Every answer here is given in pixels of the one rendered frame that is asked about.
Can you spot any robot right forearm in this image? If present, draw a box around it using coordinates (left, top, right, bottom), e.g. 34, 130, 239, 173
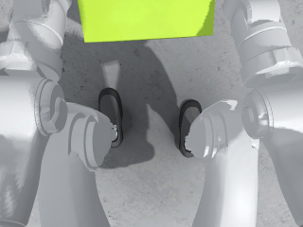
223, 0, 303, 88

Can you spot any robot right upper arm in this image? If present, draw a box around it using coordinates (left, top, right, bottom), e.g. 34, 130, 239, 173
241, 79, 303, 227

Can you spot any robot left upper arm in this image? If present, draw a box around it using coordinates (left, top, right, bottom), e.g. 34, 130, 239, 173
0, 76, 68, 227

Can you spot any robot right foot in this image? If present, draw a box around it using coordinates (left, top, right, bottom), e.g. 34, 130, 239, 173
178, 99, 202, 158

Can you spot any carton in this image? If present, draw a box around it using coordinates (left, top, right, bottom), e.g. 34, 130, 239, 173
77, 0, 216, 43

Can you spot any robot left foot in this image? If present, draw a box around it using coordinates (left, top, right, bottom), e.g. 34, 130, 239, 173
98, 88, 124, 148

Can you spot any robot foot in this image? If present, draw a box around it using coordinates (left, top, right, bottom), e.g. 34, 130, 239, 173
178, 99, 202, 158
98, 88, 124, 148

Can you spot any robot left forearm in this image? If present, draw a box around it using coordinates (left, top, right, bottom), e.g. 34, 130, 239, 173
0, 0, 72, 82

